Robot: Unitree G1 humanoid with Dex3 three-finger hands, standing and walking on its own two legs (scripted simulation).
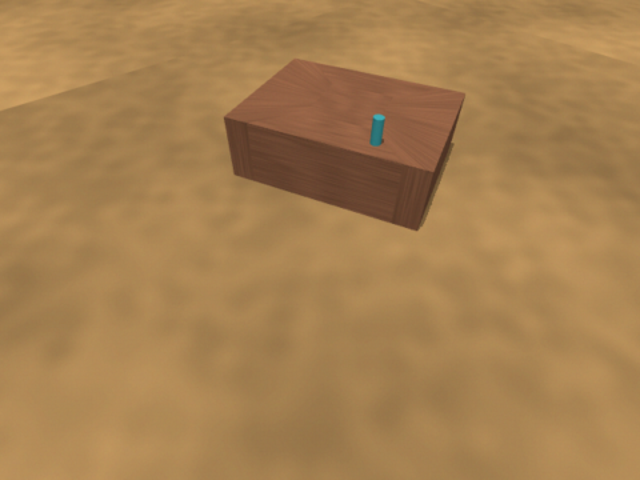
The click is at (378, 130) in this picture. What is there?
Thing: slim round
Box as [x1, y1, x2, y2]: [370, 114, 384, 145]
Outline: 380,114 376,114 373,116 370,143 372,145 380,144 384,116
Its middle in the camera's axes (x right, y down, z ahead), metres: +0.23 -0.44 +1.60
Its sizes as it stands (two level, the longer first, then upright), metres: 0.047 0.047 0.121
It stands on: a support 0.33 m high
